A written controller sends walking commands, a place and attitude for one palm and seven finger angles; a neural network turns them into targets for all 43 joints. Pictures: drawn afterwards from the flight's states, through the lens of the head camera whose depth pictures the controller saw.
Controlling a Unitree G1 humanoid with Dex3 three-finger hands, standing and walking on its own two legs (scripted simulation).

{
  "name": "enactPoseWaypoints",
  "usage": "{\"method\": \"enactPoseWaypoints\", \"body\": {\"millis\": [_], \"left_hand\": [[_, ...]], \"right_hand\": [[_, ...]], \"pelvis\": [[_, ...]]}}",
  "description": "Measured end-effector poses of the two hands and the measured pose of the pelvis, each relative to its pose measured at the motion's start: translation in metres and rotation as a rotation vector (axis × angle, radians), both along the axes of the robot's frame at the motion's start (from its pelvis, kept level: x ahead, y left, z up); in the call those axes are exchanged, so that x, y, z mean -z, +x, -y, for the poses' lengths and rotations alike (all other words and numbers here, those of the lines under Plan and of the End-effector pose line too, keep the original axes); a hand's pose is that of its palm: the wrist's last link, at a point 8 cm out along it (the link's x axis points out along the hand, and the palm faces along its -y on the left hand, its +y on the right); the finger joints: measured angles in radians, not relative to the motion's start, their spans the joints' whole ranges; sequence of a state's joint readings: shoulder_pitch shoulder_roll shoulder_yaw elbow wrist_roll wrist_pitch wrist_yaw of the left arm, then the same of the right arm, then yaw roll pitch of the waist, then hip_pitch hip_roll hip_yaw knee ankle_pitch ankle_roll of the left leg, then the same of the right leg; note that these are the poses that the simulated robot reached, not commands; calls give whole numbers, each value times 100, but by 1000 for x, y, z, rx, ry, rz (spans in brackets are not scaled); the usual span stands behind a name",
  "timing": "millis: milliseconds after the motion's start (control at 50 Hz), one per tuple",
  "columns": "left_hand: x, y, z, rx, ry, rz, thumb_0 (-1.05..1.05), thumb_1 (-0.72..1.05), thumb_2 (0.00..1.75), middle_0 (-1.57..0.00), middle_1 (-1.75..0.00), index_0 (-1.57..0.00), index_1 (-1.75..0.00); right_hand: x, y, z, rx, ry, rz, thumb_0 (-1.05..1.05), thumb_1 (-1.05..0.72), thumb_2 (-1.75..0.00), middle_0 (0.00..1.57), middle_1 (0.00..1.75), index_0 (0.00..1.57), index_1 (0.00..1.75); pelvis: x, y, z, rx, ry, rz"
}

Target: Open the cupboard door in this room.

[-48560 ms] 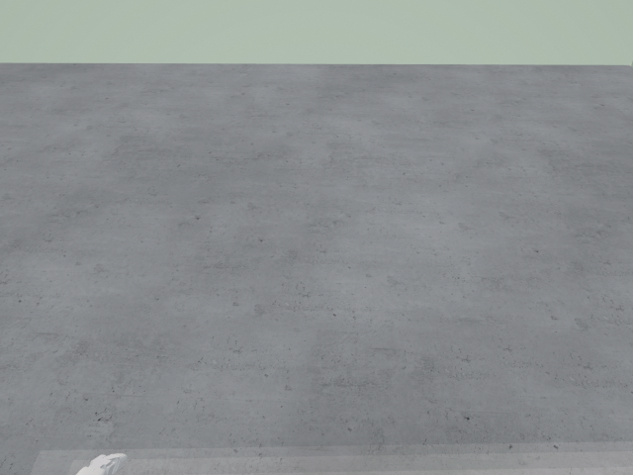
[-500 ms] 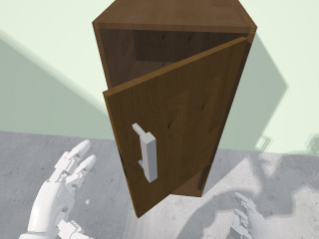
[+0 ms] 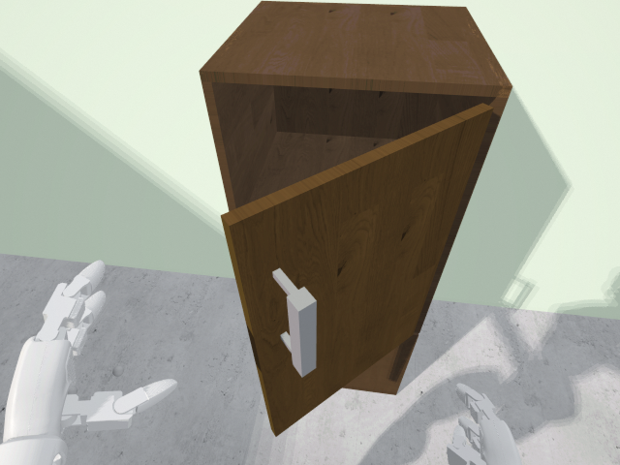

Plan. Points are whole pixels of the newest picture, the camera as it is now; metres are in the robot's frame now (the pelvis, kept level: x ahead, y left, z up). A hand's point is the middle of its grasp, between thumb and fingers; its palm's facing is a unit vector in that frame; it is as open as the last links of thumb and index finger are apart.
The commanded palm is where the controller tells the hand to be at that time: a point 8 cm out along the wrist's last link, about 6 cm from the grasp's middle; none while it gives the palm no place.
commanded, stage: draw the hand back to the body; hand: left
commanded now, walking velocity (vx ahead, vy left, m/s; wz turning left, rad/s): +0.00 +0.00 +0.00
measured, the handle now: (293, 323) +0.27 +0.06 +0.07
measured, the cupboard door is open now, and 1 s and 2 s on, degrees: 43 43 43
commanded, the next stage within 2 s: step back with the hand held close in 0.74 s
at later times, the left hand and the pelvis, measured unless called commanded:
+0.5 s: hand (87, 311) +0.21 +0.25 +0.17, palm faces +0.46 -0.80 -0.39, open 7.9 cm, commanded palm +0.16 +0.29 +0.18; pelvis +0.01 -0.01 +0.01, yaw -1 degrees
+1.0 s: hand (93, 314) +0.20 +0.24 +0.17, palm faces +0.44 -0.79 -0.43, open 7.4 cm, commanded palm +0.15 +0.27 +0.18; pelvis +0.00 -0.02 +0.01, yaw -1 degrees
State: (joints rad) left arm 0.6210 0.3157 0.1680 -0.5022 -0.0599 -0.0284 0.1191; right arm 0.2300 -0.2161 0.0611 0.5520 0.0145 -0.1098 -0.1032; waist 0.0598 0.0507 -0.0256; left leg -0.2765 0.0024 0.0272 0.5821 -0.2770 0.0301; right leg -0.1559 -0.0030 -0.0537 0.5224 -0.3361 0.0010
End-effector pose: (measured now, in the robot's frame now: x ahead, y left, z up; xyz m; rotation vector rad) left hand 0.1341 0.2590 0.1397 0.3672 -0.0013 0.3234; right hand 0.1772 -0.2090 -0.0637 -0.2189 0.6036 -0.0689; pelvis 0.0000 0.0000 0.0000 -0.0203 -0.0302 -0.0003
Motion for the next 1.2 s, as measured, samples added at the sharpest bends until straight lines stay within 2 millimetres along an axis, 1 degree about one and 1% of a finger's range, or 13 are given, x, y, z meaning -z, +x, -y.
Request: {"method": "enactPoseWaypoints", "body": {"millis": [180,400,440,520,640,780,880,980,1080,1200], "left_hand": [[-21,15,-15,-49,56,58,0,28,64,-19,-31,-19,-30],[-44,27,-28,-108,109,131,1,66,80,-20,-31,-20,-30],[-46,28,-29,-117,110,139,1,73,83,-21,-31,-20,-30],[-42,29,-24,-113,95,126,1,81,87,-21,-31,-20,-30],[-38,28,-14,-93,87,108,1,87,89,-21,-31,-21,-30],[-42,24,-11,-99,99,121,2,89,90,-21,-31,-21,-30],[-42,22,-9,-104,97,124,2,89,90,-21,-31,-21,-30],[-50,25,-15,-88,154,150,2,89,90,-21,-31,-21,-30],[-44,26,-14,-37,173,104,2,89,90,-21,-31,-21,-30],[-43,16,-19,17,200,86,2,89,90,-22,-31,-21,-30]], "right_hand": [[-2,12,2,-5,6,-23,1,-90,-90,20,30,20,30],[0,16,17,14,4,-50,1,-90,-90,20,30,20,30],[1,15,20,19,6,-57,1,-90,-90,20,30,20,30],[3,12,26,29,9,-69,1,-90,-90,20,30,20,30],[4,7,34,42,3,-81,1,-90,-90,20,30,20,30],[5,5,39,46,8,-76,1,-90,-90,20,30,20,30],[5,5,40,45,13,-72,1,-90,-90,20,30,20,30],[4,3,42,52,7,-94,1,-90,-90,20,30,20,30],[2,-9,48,103,-4,-113,1,-90,-90,20,30,20,30],[0,-33,49,156,-26,-135,1,-90,-90,20,30,20,30]], "pelvis": [[-6,9,0,8,12,18],[-9,14,8,12,17,28],[-10,14,9,12,18,29],[-10,14,12,14,20,29],[-10,14,18,14,20,31],[-11,12,23,12,20,38],[-11,10,25,11,20,41],[-10,5,25,7,7,14],[-10,-4,18,22,7,-9],[-8,-21,10,34,6,-18]]}}
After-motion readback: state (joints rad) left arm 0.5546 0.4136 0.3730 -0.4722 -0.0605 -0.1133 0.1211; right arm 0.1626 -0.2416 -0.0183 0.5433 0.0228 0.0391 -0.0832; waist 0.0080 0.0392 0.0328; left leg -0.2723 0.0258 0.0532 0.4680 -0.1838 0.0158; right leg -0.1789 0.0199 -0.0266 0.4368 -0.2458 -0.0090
